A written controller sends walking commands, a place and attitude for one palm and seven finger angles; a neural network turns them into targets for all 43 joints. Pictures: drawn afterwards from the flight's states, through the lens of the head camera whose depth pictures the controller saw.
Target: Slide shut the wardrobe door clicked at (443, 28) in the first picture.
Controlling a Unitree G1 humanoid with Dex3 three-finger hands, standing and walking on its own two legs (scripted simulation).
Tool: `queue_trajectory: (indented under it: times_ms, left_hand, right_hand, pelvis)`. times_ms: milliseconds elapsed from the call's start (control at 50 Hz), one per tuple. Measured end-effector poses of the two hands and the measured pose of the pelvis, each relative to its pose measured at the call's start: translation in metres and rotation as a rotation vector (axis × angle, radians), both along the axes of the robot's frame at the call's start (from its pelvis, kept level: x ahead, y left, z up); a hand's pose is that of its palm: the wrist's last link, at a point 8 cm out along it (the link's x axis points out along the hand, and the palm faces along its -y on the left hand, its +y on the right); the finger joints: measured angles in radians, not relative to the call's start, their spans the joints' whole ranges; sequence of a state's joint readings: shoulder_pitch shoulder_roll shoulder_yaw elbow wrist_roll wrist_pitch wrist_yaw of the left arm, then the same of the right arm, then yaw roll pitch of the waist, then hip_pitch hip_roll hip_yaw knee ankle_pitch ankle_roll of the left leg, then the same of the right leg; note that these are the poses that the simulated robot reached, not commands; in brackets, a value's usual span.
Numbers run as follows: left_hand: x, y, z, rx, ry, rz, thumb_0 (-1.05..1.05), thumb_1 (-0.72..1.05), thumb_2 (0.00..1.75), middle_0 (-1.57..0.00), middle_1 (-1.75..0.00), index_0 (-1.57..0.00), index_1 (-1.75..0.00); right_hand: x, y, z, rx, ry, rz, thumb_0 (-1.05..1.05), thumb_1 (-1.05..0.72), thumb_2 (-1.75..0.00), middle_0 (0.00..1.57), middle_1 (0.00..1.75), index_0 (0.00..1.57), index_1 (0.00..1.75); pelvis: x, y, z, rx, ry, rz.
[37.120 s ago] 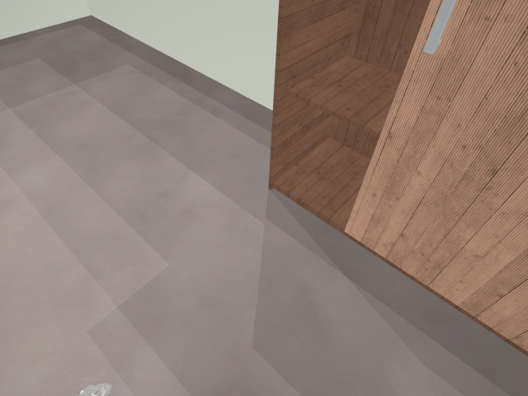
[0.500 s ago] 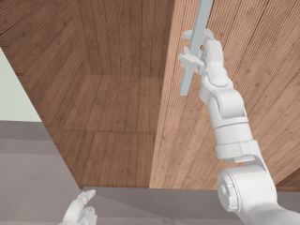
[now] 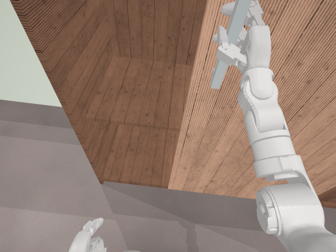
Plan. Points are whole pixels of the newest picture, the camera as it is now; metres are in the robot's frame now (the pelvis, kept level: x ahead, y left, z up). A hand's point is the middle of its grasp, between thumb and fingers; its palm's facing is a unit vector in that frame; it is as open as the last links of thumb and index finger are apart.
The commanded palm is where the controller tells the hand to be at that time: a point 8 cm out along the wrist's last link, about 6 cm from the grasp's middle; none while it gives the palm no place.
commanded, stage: step sideways, sliding the door along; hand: right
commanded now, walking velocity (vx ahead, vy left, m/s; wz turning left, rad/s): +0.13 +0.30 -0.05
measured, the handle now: (232, 25) +0.50 -0.07 +0.28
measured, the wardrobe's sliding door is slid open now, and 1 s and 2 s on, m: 0.39 0.26 0.00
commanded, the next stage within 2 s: stop walking and hold the door there in 1.86 s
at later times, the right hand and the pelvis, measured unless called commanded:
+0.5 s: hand (208, 46) +0.45 -0.02 +0.26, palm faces +0.12 +0.99 -0.11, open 6.4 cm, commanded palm +0.44 -0.01 +0.25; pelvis +0.01 +0.11 +0.00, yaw -10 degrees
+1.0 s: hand (146, 39) +0.46 +0.10 +0.25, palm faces +0.25 +0.96 -0.12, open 6.7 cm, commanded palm +0.44 +0.12 +0.24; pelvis +0.08 +0.28 -0.01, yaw -11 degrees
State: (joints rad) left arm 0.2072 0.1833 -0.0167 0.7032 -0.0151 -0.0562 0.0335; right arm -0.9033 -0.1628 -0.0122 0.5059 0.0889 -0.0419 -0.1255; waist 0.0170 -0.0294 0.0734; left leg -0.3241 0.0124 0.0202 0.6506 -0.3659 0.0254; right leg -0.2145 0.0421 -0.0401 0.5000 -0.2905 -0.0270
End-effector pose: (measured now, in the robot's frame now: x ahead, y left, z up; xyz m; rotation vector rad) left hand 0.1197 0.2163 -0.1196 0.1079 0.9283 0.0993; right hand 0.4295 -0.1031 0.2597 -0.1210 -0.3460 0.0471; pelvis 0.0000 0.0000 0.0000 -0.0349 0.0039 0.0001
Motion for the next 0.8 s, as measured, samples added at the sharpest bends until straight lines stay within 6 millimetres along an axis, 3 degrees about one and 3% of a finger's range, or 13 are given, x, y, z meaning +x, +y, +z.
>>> queue_trajectory:
  times_ms: [120, 200, 340, 480, 560, 660, 720, 800]
  left_hand:
    - [0.0, 0.026, -0.018, -0.035, 0.086, -0.041, 0.01, 0.9, 0.9, -0.2, -0.3, -0.2, -0.3]
    - [0.013, 0.05, -0.011, -0.01, 0.106, -0.061, 0.01, 0.91, 0.9, -0.21, -0.3, -0.2, -0.3]
    - [0.066, 0.082, 0.009, 0.07, 0.024, -0.137, 0.01, 0.91, 0.9, -0.2, -0.3, -0.2, -0.3]
    - [0.112, 0.085, 0.012, 0.022, -0.056, -0.215, 0.01, 0.91, 0.9, -0.2, -0.29, -0.2, -0.3]
    - [0.12, 0.083, 0.007, -0.03, -0.021, -0.273, 0.01, 0.91, 0.9, -0.2, -0.29, -0.2, -0.3]
    - [0.138, 0.092, -0.005, -0.092, 0.0, -0.339, 0.01, 0.9, 0.9, -0.2, -0.3, -0.2, -0.3]
    - [0.159, 0.109, -0.018, -0.123, -0.013, -0.365, 0.01, 0.9, 0.9, -0.21, -0.3, -0.2, -0.3]
    - [0.184, 0.144, -0.015, -0.076, -0.038, -0.313, 0.01, 0.9, 0.9, -0.21, -0.3, -0.2, -0.3]
  right_hand:
    - [-0.001, 0.005, -0.002, -0.025, -0.035, -0.057, -0.11, -0.69, -0.82, 0.49, 1.4, 0.2, 1.34]
    - [-0.001, 0.007, -0.002, -0.011, -0.038, -0.085, -0.1, -0.69, -0.84, 0.48, 1.4, 0.22, 1.35]
    - [-0.001, 0.015, -0.005, 0.01, -0.07, -0.132, -0.08, -0.74, -0.86, 0.47, 1.4, 0.17, 1.33]
    - [-0.002, 0.027, -0.006, 0.014, -0.074, -0.138, -0.08, -0.77, -0.84, 0.44, 1.4, 0.11, 1.3]
    - [-0.002, 0.039, -0.007, 0.019, -0.079, -0.152, -0.07, -0.79, -0.85, 0.43, 1.4, 0.09, 1.32]
    - [0.0, 0.057, -0.009, -0.011, -0.114, -0.196, -0.08, -0.79, -0.86, 0.47, 1.4, 0.06, 1.3]
    - [0.0, 0.071, -0.011, -0.027, -0.138, -0.244, -0.09, -0.78, -0.86, 0.54, 1.4, 0.07, 1.27]
    - [0.001, 0.091, -0.01, -0.026, -0.144, -0.284, -0.09, -0.75, -0.86, 0.56, 1.41, 0.11, 1.25]
  pelvis:
    - [0.004, 0.033, -0.002, 0.028, -0.04, -0.053]
    - [0.004, 0.057, 0.003, 0.004, -0.047, -0.079]
    - [0.007, 0.083, 0.005, -0.005, -0.02, -0.124]
    - [0.003, 0.106, -0.002, 0.012, -0.06, -0.162]
    - [0.015, 0.13, -0.004, 0.051, -0.082, -0.165]
    - [0.043, 0.177, -0.016, 0.076, -0.113, -0.156]
    - [0.061, 0.207, -0.03, 0.084, -0.136, -0.184]
    - [0.067, 0.224, -0.022, 0.071, -0.121, -0.226]
